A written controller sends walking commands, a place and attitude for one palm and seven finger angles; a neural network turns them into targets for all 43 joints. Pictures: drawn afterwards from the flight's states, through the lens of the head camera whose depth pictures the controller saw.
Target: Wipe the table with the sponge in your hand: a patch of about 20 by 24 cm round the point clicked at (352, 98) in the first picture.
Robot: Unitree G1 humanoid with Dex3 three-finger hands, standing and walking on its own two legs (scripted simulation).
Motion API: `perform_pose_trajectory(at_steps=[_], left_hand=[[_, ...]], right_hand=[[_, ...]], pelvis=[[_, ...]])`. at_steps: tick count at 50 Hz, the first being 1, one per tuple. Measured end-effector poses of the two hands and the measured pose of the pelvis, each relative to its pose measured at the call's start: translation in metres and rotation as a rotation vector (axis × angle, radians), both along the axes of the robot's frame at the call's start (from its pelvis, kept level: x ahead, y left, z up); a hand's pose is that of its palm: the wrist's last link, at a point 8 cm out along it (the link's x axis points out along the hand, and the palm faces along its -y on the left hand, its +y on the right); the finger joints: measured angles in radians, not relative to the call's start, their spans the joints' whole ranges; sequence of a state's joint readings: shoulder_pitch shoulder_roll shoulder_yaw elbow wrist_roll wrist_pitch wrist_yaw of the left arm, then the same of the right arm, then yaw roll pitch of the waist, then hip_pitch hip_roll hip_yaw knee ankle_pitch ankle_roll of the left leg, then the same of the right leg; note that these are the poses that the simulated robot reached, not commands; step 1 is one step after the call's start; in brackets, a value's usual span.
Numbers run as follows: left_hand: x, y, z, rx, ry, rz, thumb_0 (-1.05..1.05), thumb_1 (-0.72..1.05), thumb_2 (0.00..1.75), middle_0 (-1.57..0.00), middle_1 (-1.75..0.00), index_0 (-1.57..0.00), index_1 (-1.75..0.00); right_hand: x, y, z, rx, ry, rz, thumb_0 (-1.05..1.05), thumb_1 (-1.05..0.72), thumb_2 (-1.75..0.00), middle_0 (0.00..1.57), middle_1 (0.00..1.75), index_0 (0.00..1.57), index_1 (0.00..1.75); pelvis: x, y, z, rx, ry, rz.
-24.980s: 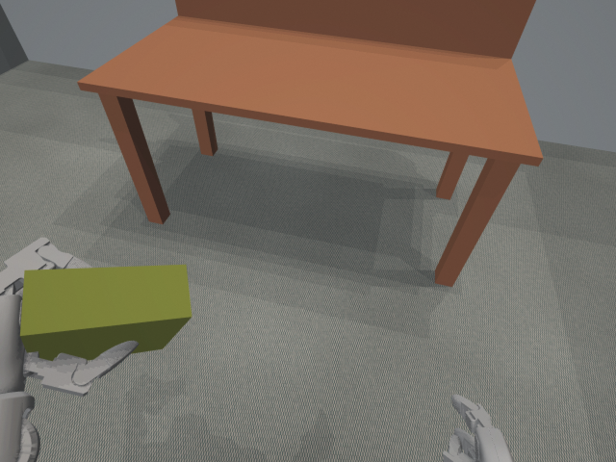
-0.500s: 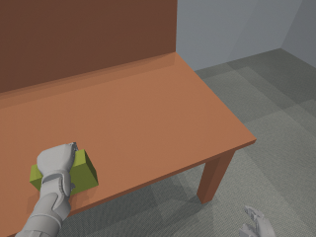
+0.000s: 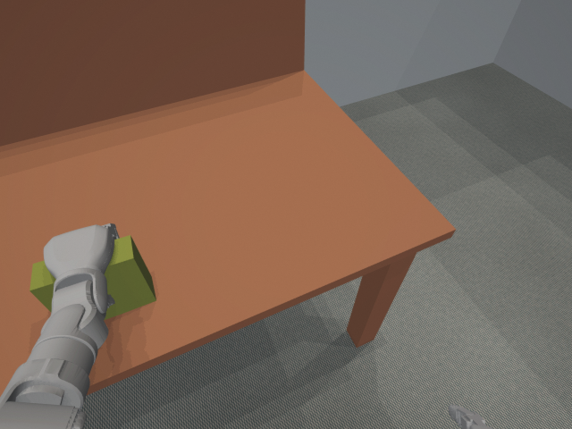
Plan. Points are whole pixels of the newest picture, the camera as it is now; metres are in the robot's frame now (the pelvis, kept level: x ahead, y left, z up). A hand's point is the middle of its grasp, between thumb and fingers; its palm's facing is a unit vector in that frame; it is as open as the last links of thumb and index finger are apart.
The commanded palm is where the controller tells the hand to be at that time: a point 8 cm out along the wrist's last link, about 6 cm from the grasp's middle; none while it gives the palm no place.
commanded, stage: wipe forward along the first lane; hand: left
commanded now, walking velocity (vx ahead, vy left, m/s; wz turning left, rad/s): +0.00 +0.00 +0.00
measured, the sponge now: (104, 291) +0.32 +0.33 -0.04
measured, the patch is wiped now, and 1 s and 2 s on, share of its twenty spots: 0.05 0.50 0.50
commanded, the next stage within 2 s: slide across to the middle lane in 1.14 s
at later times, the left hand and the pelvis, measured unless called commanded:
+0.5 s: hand (90, 244) +0.39 +0.36 +0.00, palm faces -0.13 +0.00 -0.99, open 9.5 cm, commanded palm +0.37 +0.35 +0.03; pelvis -0.01 +0.02 -0.01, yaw -1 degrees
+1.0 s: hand (85, 222) +0.43 +0.39 +0.00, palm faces -0.14 +0.01 -0.99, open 9.5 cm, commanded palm +0.42 +0.36 +0.03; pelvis +0.00 +0.03 -0.02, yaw -1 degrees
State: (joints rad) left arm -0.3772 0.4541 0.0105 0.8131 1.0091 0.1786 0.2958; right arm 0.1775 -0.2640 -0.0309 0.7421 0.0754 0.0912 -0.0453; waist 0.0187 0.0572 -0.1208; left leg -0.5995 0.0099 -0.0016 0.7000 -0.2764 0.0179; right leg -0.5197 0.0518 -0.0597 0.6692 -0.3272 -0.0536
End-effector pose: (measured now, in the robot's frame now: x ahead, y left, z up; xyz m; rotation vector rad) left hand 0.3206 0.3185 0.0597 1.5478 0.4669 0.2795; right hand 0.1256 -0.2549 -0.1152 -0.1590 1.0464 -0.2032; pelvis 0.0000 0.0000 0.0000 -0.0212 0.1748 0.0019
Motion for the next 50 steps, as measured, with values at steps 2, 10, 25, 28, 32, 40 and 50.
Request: perform_pose_trajectory(at_steps=[2,10,25,28,32,40,50], left_hand=[[0.004,0.004,0.0,0.001,-0.001,0.005,0.0,-0.45,1.06,-0.79,-1.37,-0.79,-1.37],[0.025,0.017,0.0,0.014,0.014,0.007,0.0,-0.46,1.07,-0.79,-1.37,-0.79,-1.38],[0.053,0.034,-0.002,0.019,0.011,-0.004,0.01,-0.47,1.08,-0.79,-1.37,-0.8,-1.38],[0.057,0.038,-0.003,0.012,0.007,0.0,0.01,-0.47,1.08,-0.8,-1.37,-0.8,-1.38],[0.063,0.043,-0.003,0.013,0.005,0.003,0.01,-0.48,1.09,-0.8,-1.37,-0.8,-1.38],[0.077,0.051,-0.003,0.023,0.01,0.004,0.01,-0.48,1.09,-0.8,-1.37,-0.8,-1.38],[0.097,0.061,-0.001,0.028,0.023,0.015,0.01,-0.49,1.1,-0.8,-1.36,-0.8,-1.38]], right_hand=[[-0.008,-0.001,-0.002,-0.005,0.02,-0.007,0.0,-0.91,-0.9,0.2,0.3,0.2,0.3],[-0.038,-0.005,-0.008,-0.022,0.082,-0.04,0.0,-0.91,-0.9,0.2,0.3,0.2,0.3],[-0.062,0.006,-0.012,-0.03,0.144,-0.061,0.0,-0.91,-0.9,0.2,0.3,0.2,0.3],[-0.062,0.01,-0.012,-0.029,0.147,-0.06,0.0,-0.91,-0.9,0.2,0.3,0.2,0.3],[-0.061,0.014,-0.011,-0.031,0.149,-0.056,0.0,-0.91,-0.9,0.2,0.3,0.2,0.3],[-0.064,0.02,-0.011,-0.042,0.166,-0.049,0.0,-0.91,-0.9,0.2,0.3,0.2,0.3],[-0.079,0.021,-0.012,-0.058,0.215,-0.063,0.0,-0.91,-0.9,0.2,0.3,0.2,0.3]], pelvis=[[-0.001,0.001,-0.001,-0.002,0.008,-0.001],[-0.006,0.005,-0.006,-0.012,0.043,-0.004],[-0.006,0.018,-0.012,-0.029,0.093,-0.008],[-0.006,0.021,-0.013,-0.031,0.099,-0.01],[-0.005,0.024,-0.014,-0.035,0.107,-0.008],[-0.005,0.03,-0.016,-0.042,0.128,-0.004],[-0.003,0.034,-0.02,-0.049,0.16,-0.007]])
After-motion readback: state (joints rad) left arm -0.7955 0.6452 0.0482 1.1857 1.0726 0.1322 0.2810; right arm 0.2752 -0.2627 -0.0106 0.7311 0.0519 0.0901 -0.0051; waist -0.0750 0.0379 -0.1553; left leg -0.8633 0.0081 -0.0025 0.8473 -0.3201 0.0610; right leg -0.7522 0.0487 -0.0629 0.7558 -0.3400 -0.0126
